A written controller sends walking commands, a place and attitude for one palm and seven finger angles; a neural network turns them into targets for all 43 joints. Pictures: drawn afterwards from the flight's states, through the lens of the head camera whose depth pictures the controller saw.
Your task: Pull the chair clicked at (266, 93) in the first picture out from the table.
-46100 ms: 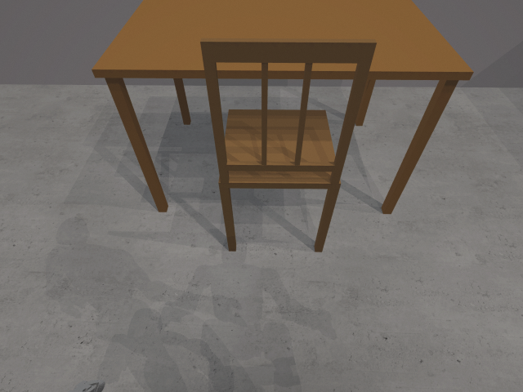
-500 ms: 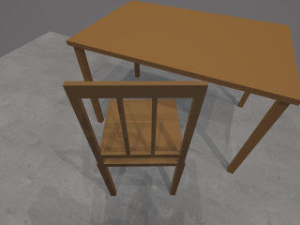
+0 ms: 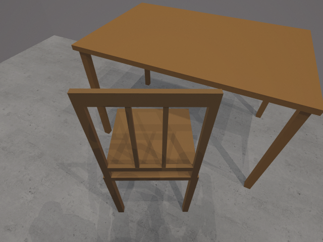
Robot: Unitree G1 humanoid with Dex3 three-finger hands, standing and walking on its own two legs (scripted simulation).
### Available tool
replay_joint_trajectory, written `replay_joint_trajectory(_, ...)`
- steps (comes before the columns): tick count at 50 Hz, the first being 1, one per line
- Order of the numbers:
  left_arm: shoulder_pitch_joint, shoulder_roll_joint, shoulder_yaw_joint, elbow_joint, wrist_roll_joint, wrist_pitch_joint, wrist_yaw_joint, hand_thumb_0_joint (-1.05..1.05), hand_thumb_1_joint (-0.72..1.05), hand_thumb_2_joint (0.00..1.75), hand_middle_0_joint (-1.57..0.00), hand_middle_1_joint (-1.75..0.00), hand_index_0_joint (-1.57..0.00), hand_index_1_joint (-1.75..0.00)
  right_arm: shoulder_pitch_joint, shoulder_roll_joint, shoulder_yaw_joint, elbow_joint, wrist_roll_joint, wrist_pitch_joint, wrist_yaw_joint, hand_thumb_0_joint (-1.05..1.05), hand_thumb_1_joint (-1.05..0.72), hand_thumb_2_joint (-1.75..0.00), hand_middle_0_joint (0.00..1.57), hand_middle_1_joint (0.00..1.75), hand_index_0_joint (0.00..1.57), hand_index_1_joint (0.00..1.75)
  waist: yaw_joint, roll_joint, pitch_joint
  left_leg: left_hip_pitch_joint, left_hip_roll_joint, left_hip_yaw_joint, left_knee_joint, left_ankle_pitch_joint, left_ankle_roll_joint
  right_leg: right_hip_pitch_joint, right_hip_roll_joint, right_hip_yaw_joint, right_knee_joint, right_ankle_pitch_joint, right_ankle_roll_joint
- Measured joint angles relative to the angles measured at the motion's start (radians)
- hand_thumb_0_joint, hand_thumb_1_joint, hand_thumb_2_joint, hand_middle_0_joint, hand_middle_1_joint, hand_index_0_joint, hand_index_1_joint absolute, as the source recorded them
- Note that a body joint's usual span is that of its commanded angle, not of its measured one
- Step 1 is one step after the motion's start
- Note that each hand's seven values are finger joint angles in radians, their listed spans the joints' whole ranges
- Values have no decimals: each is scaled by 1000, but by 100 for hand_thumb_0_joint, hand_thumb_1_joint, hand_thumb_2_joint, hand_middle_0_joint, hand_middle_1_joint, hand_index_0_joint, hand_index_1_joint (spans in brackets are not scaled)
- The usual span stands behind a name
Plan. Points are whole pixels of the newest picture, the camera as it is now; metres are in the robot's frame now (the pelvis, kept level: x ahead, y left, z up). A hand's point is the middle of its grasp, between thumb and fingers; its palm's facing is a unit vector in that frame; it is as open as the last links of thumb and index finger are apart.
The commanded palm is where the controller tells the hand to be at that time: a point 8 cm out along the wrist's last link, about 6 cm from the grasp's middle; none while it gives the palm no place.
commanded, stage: look again from close up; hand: left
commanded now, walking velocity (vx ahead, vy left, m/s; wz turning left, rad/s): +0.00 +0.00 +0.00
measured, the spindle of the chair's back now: (133, 141) +0.45 +0.13 -0.07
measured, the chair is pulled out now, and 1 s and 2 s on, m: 0.20 0.20 0.20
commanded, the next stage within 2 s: raise the hand toward the chair's back in 1.74 s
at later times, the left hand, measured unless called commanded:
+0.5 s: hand out of the picture -0.03 +0.15 -0.18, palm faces +0.06 -0.98 -0.17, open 7.3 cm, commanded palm none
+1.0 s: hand out of the picture -0.04 +0.15 -0.18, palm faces +0.06 -0.98 -0.16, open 7.3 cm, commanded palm none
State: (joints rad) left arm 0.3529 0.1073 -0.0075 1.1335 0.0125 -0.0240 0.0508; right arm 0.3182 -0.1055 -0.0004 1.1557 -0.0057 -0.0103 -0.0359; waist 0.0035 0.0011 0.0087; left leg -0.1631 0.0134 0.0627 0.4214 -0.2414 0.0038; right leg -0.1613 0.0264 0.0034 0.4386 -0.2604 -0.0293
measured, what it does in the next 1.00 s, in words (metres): stands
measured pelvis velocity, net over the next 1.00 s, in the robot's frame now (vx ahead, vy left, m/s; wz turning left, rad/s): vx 0.00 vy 0.00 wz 0.01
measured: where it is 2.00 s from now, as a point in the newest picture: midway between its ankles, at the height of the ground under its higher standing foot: outside the picture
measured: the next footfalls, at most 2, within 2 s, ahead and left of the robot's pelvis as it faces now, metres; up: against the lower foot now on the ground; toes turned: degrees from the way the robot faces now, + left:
none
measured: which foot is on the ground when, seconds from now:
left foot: down 0.00-1.00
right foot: down 0.00-1.00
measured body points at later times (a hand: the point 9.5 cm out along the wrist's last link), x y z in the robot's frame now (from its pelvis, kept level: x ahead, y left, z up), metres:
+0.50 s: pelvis +0.00 +0.00 +0.00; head +0.00 +0.00 +0.45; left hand -0.04 +0.21 -0.16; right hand -0.03 -0.20 -0.17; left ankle -0.01 +0.12 -0.74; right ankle -0.02 -0.10 -0.74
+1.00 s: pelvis +0.00 +0.00 +0.00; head +0.00 +0.00 +0.45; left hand -0.04 +0.20 -0.16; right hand -0.03 -0.20 -0.17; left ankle -0.01 +0.12 -0.74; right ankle -0.02 -0.10 -0.74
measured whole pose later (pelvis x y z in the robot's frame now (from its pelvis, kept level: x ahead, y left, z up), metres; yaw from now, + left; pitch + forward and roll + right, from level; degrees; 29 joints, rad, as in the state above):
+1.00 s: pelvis +0.00 +0.00 +0.00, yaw +0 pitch -1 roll +0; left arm 0.37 0.10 -0.01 1.14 0.01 -0.02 0.05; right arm 0.34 -0.10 0.00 1.16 0.00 -0.01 -0.04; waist 0.00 0.00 0.00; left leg -0.16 0.02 0.05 0.43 -0.25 0.00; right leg -0.15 0.03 0.00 0.43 -0.26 -0.03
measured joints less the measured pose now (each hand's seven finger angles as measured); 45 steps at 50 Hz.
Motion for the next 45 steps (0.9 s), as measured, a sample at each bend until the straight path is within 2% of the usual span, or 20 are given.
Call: replay_joint_trajectory(45,18,-8,1,5,-1,1,-1,1,91,90,-20,-30,-20,-30,23,7,1,3,1,-4,-4,0,-91,-90,20,30,20,30,-1,1,-9,-1,2,-7,1,-4,-2,5,2,-7,-7,-2,-2)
